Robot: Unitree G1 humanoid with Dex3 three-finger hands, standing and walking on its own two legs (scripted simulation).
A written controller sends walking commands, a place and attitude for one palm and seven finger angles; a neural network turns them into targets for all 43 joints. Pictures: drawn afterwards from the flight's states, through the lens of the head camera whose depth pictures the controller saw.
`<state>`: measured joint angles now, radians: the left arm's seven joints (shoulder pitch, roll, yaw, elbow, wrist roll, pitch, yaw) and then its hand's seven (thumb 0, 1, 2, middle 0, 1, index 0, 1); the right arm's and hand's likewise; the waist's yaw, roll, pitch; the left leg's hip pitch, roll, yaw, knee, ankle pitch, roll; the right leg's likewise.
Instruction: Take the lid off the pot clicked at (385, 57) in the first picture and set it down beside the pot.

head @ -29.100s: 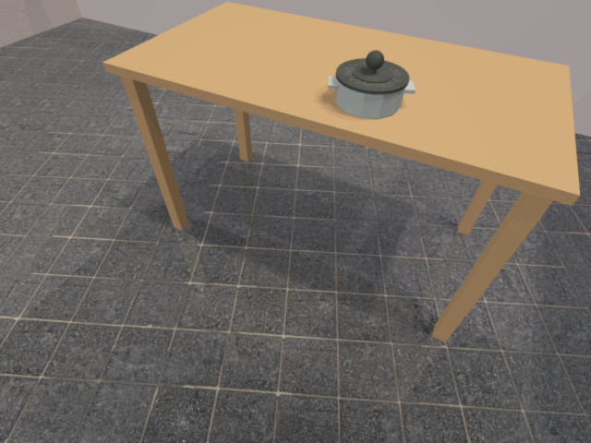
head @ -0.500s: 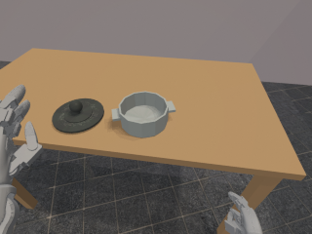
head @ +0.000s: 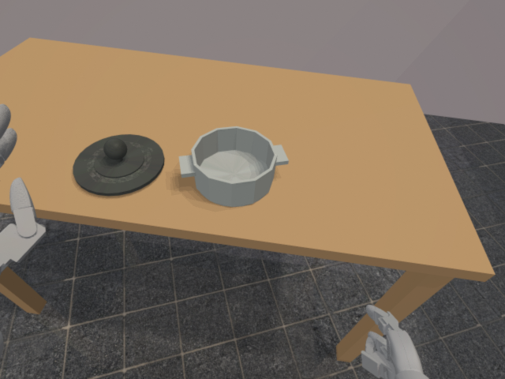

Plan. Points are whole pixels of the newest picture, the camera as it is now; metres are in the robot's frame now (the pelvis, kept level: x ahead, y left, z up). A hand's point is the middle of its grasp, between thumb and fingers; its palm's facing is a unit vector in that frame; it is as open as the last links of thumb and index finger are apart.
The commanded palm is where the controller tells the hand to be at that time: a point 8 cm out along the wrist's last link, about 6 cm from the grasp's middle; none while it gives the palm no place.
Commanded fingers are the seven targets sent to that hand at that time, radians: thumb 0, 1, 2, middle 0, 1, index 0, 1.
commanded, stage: step back with the hand held close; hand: left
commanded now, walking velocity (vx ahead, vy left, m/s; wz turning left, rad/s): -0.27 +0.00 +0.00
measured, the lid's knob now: (115, 149) +0.51 +0.34 +0.05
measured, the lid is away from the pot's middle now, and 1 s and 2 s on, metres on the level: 0.25 0.25 0.25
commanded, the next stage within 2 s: stop stepping back and stand still in 1.24 s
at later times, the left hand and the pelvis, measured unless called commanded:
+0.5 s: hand out of the picture +0.13 +0.25 +0.21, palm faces +0.43 -0.81 -0.40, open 7.4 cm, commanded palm +0.07 +0.30 +0.22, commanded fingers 0.00 0.90 0.90 -0.20 -0.30 -0.20 -0.30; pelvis -0.06 +0.02 -0.02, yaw +1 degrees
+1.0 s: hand out of the picture +0.07 +0.25 +0.21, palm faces +0.38 -0.84 -0.38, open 7.4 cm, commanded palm +0.01 +0.31 +0.22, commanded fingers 0.00 0.90 0.90 -0.20 -0.30 -0.20 -0.30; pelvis -0.11 +0.02 -0.02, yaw +2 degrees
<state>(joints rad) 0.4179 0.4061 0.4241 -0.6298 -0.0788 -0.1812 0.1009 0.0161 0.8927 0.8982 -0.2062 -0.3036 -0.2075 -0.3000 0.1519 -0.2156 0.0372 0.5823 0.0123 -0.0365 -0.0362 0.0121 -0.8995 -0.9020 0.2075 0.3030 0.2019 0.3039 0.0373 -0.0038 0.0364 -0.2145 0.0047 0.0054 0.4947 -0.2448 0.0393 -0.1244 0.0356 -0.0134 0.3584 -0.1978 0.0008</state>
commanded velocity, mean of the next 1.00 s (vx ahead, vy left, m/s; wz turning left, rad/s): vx -0.33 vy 0.00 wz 0.00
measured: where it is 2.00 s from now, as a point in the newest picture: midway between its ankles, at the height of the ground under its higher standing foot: outside the picture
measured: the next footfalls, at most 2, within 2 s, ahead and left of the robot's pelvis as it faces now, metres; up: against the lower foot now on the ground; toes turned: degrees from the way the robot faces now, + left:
right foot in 1.28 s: -0.21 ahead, -0.13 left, +0.00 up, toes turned -3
left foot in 1.46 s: -0.12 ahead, +0.14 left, +0.00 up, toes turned -3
